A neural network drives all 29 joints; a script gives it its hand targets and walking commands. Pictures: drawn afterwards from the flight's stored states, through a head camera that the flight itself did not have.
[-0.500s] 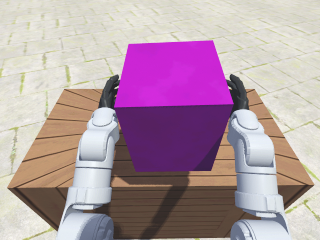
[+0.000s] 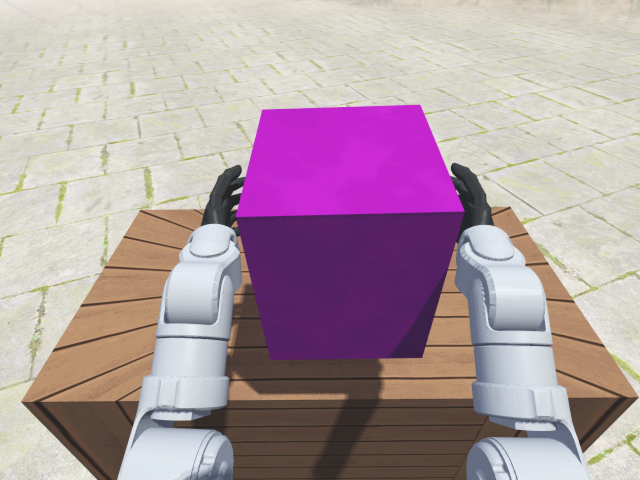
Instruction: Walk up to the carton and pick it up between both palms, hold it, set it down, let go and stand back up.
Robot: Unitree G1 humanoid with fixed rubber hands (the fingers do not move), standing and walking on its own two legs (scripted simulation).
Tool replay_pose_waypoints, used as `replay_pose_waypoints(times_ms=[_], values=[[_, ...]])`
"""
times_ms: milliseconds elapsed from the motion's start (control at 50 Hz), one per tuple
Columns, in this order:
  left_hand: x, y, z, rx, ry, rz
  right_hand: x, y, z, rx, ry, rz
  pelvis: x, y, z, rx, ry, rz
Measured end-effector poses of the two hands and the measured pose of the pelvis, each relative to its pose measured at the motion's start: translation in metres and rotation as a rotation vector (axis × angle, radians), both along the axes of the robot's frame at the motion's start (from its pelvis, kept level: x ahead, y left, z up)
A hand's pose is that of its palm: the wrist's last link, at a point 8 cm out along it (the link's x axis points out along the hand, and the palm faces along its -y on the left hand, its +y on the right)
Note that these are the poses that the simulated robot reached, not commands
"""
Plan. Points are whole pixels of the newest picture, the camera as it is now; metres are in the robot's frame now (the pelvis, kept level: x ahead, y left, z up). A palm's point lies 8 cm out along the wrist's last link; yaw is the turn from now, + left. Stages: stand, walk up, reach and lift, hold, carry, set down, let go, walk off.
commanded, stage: hold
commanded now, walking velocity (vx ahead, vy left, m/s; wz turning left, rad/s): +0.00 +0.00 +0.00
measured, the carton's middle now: (343, 235) +0.39 +0.00 +0.17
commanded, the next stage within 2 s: none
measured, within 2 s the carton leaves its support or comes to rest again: neither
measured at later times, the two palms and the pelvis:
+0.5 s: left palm (223, 264) +0.35 +0.15 +0.14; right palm (456, 262) +0.36 -0.14 +0.15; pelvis +0.00 +0.00 +0.00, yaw +0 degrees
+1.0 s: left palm (220, 240) +0.35 +0.15 +0.19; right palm (468, 236) +0.35 -0.14 +0.20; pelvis +0.00 +0.00 +0.00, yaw +0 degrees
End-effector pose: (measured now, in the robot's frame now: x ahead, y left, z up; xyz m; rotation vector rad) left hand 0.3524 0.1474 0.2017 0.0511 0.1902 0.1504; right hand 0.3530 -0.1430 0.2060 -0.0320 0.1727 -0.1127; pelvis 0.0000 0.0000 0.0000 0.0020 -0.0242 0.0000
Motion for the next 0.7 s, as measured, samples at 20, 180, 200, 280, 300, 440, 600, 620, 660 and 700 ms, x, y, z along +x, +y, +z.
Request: replay_pose_waypoints(times_ms=[20, 180, 200, 280, 300, 440, 600, 620, 660, 700], values=[[0.001, 0.001, -0.008, -0.003, 0.042, 0.001, 0.001, 0.001, -0.008, -0.005, 0.042, 0.008, 0.001, -0.001, 0.0, 0.0, -0.008, 0.001], [-0.004, 0.004, -0.057, -0.038, 0.137, 0.005, -0.002, 0.005, -0.05, 0.026, 0.141, -0.002, -0.005, -0.004, 0.0, 0.0, 0.015, 0.002], [-0.003, 0.005, -0.05, -0.037, 0.093, 0.005, -0.002, 0.005, -0.042, 0.039, 0.097, -0.003, -0.007, -0.004, -0.001, 0.001, 0.025, 0.001], [-0.002, 0.006, -0.004, -0.01, -0.066, 0.006, 0.0, 0.007, 0.001, 0.04, -0.065, 0.009, -0.009, -0.003, -0.001, 0.001, 0.043, 0.001], [-0.002, 0.007, 0.004, -0.002, -0.077, 0.008, 0.001, 0.007, 0.007, 0.03, -0.076, 0.012, -0.009, -0.002, -0.001, 0.001, 0.039, 0.003], [0.003, 0.007, -0.031, 0.003, 0.145, 0.003, 0.006, 0.008, -0.029, -0.028, 0.144, 0.017, -0.002, 0.0, 0.0, -0.001, -0.01, 0.003], [0.006, 0.004, -0.034, -0.027, 0.023, -0.014, 0.003, 0.005, -0.027, 0.041, 0.024, -0.019, -0.009, 0.0, -0.001, 0.002, 0.051, -0.004], [0.006, 0.004, -0.022, -0.022, -0.022, -0.015, 0.003, 0.005, -0.015, 0.038, -0.022, -0.017, -0.009, 0.001, -0.001, 0.002, 0.058, -0.005], [0.007, 0.004, -0.002, -0.007, -0.076, -0.014, 0.004, 0.005, 0.004, 0.02, -0.076, -0.01, -0.008, 0.002, -0.001, 0.001, 0.055, -0.005], [0.008, 0.005, 0.006, 0.005, -0.064, -0.009, 0.006, 0.005, 0.009, 0.002, -0.064, -0.005, -0.004, 0.003, 0.0, 0.0, 0.041, -0.004]])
